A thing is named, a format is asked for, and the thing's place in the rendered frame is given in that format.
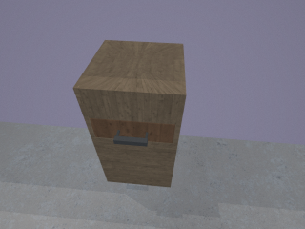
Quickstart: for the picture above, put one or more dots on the drawer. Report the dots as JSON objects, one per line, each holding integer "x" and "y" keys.
{"x": 157, "y": 132}

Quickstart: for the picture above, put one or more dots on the handle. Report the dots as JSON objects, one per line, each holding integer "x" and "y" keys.
{"x": 128, "y": 140}

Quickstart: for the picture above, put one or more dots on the cabinet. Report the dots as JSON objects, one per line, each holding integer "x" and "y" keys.
{"x": 140, "y": 82}

